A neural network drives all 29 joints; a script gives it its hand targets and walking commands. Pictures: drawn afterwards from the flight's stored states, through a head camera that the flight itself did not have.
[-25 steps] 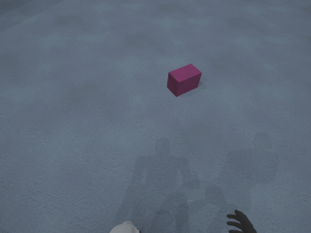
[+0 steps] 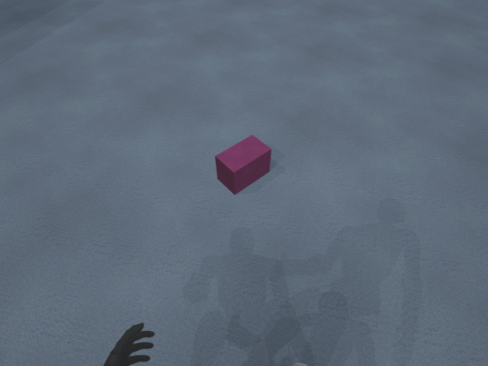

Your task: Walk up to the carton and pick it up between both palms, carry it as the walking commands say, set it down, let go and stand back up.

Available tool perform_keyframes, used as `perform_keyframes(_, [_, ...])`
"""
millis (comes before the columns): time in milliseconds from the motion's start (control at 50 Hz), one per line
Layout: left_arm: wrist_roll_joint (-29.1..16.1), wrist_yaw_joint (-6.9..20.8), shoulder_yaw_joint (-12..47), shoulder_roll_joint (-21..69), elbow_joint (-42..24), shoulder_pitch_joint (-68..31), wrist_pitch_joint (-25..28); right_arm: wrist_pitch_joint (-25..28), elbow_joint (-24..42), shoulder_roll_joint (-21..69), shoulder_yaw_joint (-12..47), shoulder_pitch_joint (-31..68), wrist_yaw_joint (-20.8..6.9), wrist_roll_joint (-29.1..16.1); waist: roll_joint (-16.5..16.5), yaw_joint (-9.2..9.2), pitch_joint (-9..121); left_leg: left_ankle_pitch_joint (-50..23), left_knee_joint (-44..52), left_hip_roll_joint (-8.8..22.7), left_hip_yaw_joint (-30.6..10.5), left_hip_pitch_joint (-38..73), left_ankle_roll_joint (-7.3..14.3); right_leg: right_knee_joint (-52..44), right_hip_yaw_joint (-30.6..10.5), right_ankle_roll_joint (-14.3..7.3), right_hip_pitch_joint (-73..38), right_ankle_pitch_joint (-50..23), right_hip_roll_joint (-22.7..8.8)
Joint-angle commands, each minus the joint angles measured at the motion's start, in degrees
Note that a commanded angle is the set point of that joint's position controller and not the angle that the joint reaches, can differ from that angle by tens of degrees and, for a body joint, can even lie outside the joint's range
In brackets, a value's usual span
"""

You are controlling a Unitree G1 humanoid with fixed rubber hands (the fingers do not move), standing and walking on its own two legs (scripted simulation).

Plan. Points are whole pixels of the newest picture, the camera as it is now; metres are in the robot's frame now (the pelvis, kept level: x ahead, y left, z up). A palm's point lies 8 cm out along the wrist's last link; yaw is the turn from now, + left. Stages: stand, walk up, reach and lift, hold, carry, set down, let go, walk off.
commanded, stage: walk up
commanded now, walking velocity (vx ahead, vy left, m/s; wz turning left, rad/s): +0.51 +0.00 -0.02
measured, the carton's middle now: (243, 164) +1.17 -0.04 -0.66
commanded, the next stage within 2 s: none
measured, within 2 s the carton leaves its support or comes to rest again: neither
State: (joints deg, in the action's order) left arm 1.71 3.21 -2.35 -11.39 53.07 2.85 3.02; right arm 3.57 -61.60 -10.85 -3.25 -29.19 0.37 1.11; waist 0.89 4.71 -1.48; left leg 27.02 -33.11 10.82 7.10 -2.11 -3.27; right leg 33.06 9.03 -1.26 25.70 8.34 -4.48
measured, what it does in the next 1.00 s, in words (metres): walks ahead: left foot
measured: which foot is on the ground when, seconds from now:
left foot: up 0.00-0.50, down 0.52-1.00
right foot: down 0.00-0.54, up 0.56-1.00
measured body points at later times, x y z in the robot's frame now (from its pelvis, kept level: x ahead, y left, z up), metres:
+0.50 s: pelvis +0.26 +0.02 +0.01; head +0.29 +0.02 +0.46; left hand +0.13 +0.24 -0.12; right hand +0.45 -0.19 -0.11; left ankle +0.39 +0.14 -0.71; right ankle +0.10 -0.12 -0.72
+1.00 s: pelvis +0.47 -0.02 +0.02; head +0.49 -0.01 +0.47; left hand +0.61 +0.20 -0.12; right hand +0.38 -0.25 -0.12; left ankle +0.39 +0.13 -0.72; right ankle +0.58 -0.15 -0.70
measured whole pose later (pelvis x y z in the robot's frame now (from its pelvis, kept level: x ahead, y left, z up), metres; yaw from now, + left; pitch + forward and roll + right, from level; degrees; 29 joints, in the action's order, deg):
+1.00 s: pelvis +0.47 -0.02 +0.02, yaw -1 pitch -1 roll +0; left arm 1.2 2.9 -2.0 -11.7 55.2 4.6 0.1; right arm 3.2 -60.7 -9.7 -3.6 -25.7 0.9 1.5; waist -1.3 4.1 -3.9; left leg 17.6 -21.2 7.2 9.1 -1.7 -4.4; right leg 32.5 5.9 1.8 24.9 8.0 -4.5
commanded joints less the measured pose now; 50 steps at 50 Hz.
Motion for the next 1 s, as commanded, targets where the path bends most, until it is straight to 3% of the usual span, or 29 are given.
perform_keyframes(0, [0.0, -2.4, -4.3, -18.5, 5.2, 28.9, 1.6, 1.1, 5.7, -1.9, 1.2, -0.2, -0.5, -0.8, -23.6, -11.85, 14.0, 5.4, -38.6, -8.0, -4.4, -38.0, 4.1, -22.0, -44.6, -5.0, -39.1, 19.9, -24.7])
perform_keyframes(20, [-0.2, -2.5, -3.7, -17.8, 4.5, 26.0, 1.5, 0.6, 4.2, -5.0, -0.3, 1.2, -0.2, -0.4, -10.2, -9.22, 12.1, 0.8, -42.5, -4.4, -10.1, -37.6, 4.2, -21.4, -43.0, -4.5, -35.0, 16.6, -25.5])
perform_keyframes(40, [-0.2, -2.5, -2.7, -14.1, 3.7, 20.3, 1.7, 0.6, 3.7, -5.3, -0.5, 2.9, -0.3, -0.5, -6.0, -7.12, 7.0, -3.8, -41.5, -1.9, -10.3, -35.8, 4.2, -20.2, -34.9, -4.8, -28.6, 9.1, -22.5])
perform_keyframes(60, [-0.3, -2.5, -2.0, -10.0, 2.9, 15.6, 2.2, 0.3, 3.5, -4.4, -0.6, 3.9, -0.6, -0.3, -6.0, -5.51, 2.7, -7.9, -39.2, -0.3, -8.8, -33.2, 4.0, -20.5, -26.5, -4.4, -21.8, 1.4, -19.2])
perform_keyframes(80, [-0.5, -2.5, -1.6, -7.2, 2.9, 13.6, 2.5, -0.6, 4.0, -3.6, -0.6, 4.9, -1.0, -0.1, -7.6, -4.58, 0.7, -10.4, -37.4, -0.1, -8.2, -31.4, 3.7, -21.1, -21.4, -3.7, -17.3, -1.6, -16.1])
perform_keyframes(120, [-0.5, -2.6, -1.2, -5.9, 3.4, 15.2, 2.9, -2.2, 5.0, -3.4, -0.8, 5.6, -1.7, 0.5, -9.4, -3.88, 0.8, -14.1, -35.4, -1.5, -6.8, -29.7, 3.2, -20.3, -17.1, -3.3, -15.6, -6.1, -13.0])
perform_keyframes(160, [-0.7, -2.8, -0.8, -5.6, 4.0, 18.0, 3.4, -2.9, 5.9, -3.0, -0.7, 8.4, -2.3, 1.1, -9.2, -4.56, 0.6, -17.9, -32.2, -2.0, -5.7, -31.8, 2.6, -20.8, -14.0, -3.3, -17.7, -8.8, -13.0])
perform_keyframes(260, [-0.2, -3.3, -1.2, -5.7, 5.7, 24.7, 3.4, -3.5, 9.7, -3.1, -0.2, 21.1, -3.6, 1.2, -8.2, -7.63, -4.6, -24.2, -21.0, -2.5, -3.9, -38.4, 0.9, -23.9, -11.3, -3.6, -21.7, -9.6, -13.4])
perform_keyframes(360, [0.1, -3.7, -1.1, -6.3, 7.3, 27.7, 3.1, -3.0, 12.5, -2.5, 1.0, 31.3, -4.1, 0.5, -9.1, -9.17, -7.3, -26.0, -5.2, -4.1, -0.7, -34.4, 0.4, -25.4, -7.4, -4.1, -23.2, -12.1, -12.7])
perform_keyframes(380, [0.0, -3.6, -1.1, -6.2, 7.3, 27.4, 3.0, -2.7, 12.7, -2.4, 1.2, 32.5, -4.1, 0.2, -10.6, -8.81, -7.0, -25.7, -2.4, -4.6, 0.2, -31.8, 1.0, -25.4, -5.6, -4.2, -23.1, -11.6, -11.8])
perform_keyframes(400, [-0.2, -3.8, -1.0, -6.3, 7.9, 27.3, 2.6, -2.3, 13.0, -2.5, 1.5, 32.5, -4.0, 0.3, -14.4, -8.34, -6.0, -24.6, -0.9, -4.9, 1.2, -27.1, 1.8, -25.2, -2.6, -4.1, -21.8, -8.8, -9.6])
perform_keyframes(420, [-0.4, -3.9, -0.9, -6.6, 8.2, 28.2, 2.3, -2.0, 12.5, -3.1, 1.3, 31.6, -3.6, 0.4, -14.5, -7.93, -5.4, -22.9, -0.4, -5.5, 2.3, -24.1, 2.2, -23.3, -2.4, -4.3, -21.5, -9.8, -9.5])
perform_keyframes(460, [-0.9, -4.0, -1.1, -7.5, 8.3, 29.2, 1.9, -1.1, 10.7, -5.1, 0.2, 26.3, -2.8, 0.8, -9.5, -6.27, -2.4, -18.4, 1.4, -6.8, 4.2, -16.6, 3.0, -15.5, -3.4, -4.2, -22.4, -17.9, -9.7])
perform_keyframes(480, [-1.3, -4.0, -1.1, -7.6, 8.3, 28.7, 1.7, -0.4, 8.4, -6.4, -0.7, 19.7, -2.3, 1.4, -4.9, -4.27, 1.6, -18.0, 4.8, -8.1, 5.9, -8.5, 3.7, -5.7, -2.3, -3.6, -22.1, -21.4, -8.1])
perform_keyframes(500, [-1.8, -4.1, -0.5, -6.9, 7.2, 27.2, 1.7, 0.4, 5.8, -9.6, -2.2, 10.8, -1.6, 1.8, -0.9, -0.41, 7.2, -16.7, 2.9, -5.0, 1.1, 5.5, 5.2, 7.4, -2.9, -2.4, -13.0, -18.6, -6.7])
perform_keyframes(520, [-2.3, -3.9, 0.3, -3.1, 5.4, 27.5, 1.7, 0.7, 4.7, -15.7, -3.9, 3.0, -1.0, 2.1, 13.7, 2.05, 12.1, -12.6, 10.5, 11.2, -22.2, 16.0, 7.5, 25.2, -3.1, 0.0, 3.5, 9.1, 0.7])
perform_keyframes(540, [-2.4, -4.0, -1.4, -4.9, 6.1, 29.2, 1.2, 0.1, 4.7, -20.8, -5.1, -2.3, -0.4, 0.8, 12.4, 1.39, 16.4, -17.3, 18.6, 23.7, -42.8, 20.7, 9.1, 37.1, -10.0, 0.6, 11.8, 23.3, 3.4])
perform_keyframes(560, [-1.8, -3.9, -1.8, -5.3, 7.3, 26.3, 0.8, -0.1, 4.7, -17.8, -4.1, 1.1, -0.3, 0.2, 4.9, -0.95, 13.5, -21.8, 17.1, 21.8, -37.2, 14.0, 9.6, 41.9, -14.2, 0.4, 11.4, 19.7, -0.4])
perform_keyframes(580, [-1.3, -3.3, -1.6, -3.8, 7.5, 24.3, 0.8, 0.2, 5.1, -12.7, -2.5, 5.7, -0.2, 0.2, 3.1, -2.75, 9.1, -25.0, 16.9, 17.0, -28.4, 5.7, 9.4, 41.6, -13.8, 0.4, 9.5, 14.5, -2.4])
perform_keyframes(620, [-0.5, -2.7, -1.1, -0.7, 8.0, 23.4, -0.1, 0.9, 6.0, -6.5, -0.6, 12.8, -0.2, -0.2, 6.2, -5.23, 3.1, -27.9, 17.8, 10.8, -16.1, -6.4, 8.1, 37.5, -12.0, 1.1, 5.1, 9.3, -4.4])
perform_keyframes(660, [0.2, -2.2, -1.3, -0.4, 7.6, 22.6, -1.9, 1.7, 5.2, -5.6, -0.2, 11.7, -0.4, -0.6, 8.0, -6.51, 0.6, -34.3, 19.1, 8.4, -10.3, -10.7, 6.6, 34.4, -9.0, 2.3, 2.4, 6.1, -3.4])
perform_keyframes(720, [0.3, -1.4, -1.3, -1.4, 5.6, 17.5, -3.3, 2.0, 4.0, -6.7, -0.8, 7.8, -0.3, -0.2, 8.5, -5.98, -0.6, -43.5, 19.0, 7.7, -6.0, -8.8, 6.4, 28.9, -6.7, 3.6, 4.4, 1.9, -2.3])
perform_keyframes(760, [0.2, -0.8, -1.1, -1.7, 4.0, 13.4, -3.7, 1.7, 3.5, -6.9, -1.1, 5.8, 0.1, 0.1, 9.0, -5.00, -1.4, -45.1, 18.7, 7.2, -4.5, -6.5, 6.9, 24.0, -6.0, 4.1, 6.2, -0.2, -1.8])
perform_keyframes(840, [-0.1, -0.1, -0.5, -2.1, 1.3, 5.3, -3.9, 1.0, 3.5, -7.4, -1.7, 4.0, 0.6, 0.5, 9.6, -3.15, -3.8, -38.6, 20.6, 7.1, -3.8, -5.0, 7.7, 11.5, -5.1, 4.4, 4.9, -2.3, -1.4])
perform_keyframes(920, [-0.8, 0.0, -0.3, -2.9, 0.3, 2.7, -3.6, 0.3, 3.7, -9.0, -2.5, 4.2, 1.0, 0.5, 11.1, -2.87, -4.0, -36.1, 20.0, 8.3, -3.5, -4.7, 7.1, 1.9, -4.7, 3.6, -1.4, -1.0, -0.7])
perform_keyframes(940, [-0.9, -0.2, -0.4, -3.4, 0.4, 2.9, -3.0, 0.4, 3.5, -9.2, -2.4, 4.3, 0.9, 0.5, 12.7, -2.83, -3.5, -33.3, 19.2, 7.7, -2.9, -4.8, 6.7, 0.2, -4.0, 3.1, -3.7, -0.2, -0.2])
perform_keyframes(960, [-0.5, -0.5, 0.1, -2.8, 0.6, 4.4, -2.0, -0.2, 2.4, -7.9, -1.8, 4.1, 0.7, 0.4, 16.4, -2.87, -2.3, -24.5, 16.9, 4.3, -0.4, -5.1, 6.3, -1.5, -2.4, 2.5, -6.9, 0.9, 0.6])
perform_keyframes(980, [-0.3, -0.8, -0.3, -3.5, 1.4, 6.4, -1.3, -0.7, 1.9, -6.9, -1.4, 3.4, 0.5, 0.2, 12.2, -4.00, -1.3, -17.5, 13.0, 3.0, 0.8, -8.2, 6.2, -4.7, -0.8, 2.1, -13.3, -0.6, 0.3])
